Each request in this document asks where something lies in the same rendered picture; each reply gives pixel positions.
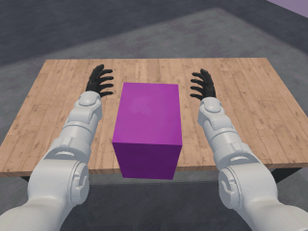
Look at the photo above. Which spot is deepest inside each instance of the right robot hand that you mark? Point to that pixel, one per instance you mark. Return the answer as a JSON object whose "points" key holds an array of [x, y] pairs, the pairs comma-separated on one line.
{"points": [[208, 89]]}

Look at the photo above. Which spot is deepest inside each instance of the table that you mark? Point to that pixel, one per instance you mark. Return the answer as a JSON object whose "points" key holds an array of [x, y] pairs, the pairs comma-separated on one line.
{"points": [[261, 108]]}

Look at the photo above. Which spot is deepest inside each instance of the right robot upper arm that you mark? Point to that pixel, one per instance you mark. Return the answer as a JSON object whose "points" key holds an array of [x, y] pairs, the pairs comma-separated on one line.
{"points": [[249, 189]]}

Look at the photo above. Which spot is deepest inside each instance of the robot right forearm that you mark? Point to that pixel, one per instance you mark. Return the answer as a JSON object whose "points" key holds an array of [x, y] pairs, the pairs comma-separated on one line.
{"points": [[226, 144]]}

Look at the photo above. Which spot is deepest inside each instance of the robot left forearm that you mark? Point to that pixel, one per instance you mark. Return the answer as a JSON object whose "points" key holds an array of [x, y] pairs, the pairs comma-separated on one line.
{"points": [[78, 132]]}

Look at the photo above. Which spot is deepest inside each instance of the left robot upper arm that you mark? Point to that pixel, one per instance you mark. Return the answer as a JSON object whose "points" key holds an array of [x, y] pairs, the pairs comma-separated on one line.
{"points": [[55, 188]]}

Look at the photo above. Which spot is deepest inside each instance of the carton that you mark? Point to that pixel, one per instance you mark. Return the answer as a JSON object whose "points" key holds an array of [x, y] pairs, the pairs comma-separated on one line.
{"points": [[147, 139]]}

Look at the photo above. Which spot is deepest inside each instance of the left robot hand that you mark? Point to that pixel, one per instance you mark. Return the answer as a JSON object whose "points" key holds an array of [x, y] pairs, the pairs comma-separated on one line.
{"points": [[95, 81]]}

